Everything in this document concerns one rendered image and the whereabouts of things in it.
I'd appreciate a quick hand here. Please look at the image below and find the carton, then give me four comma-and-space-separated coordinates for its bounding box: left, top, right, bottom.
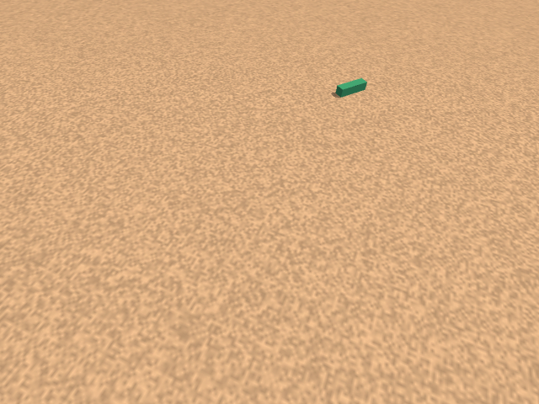
336, 78, 367, 98

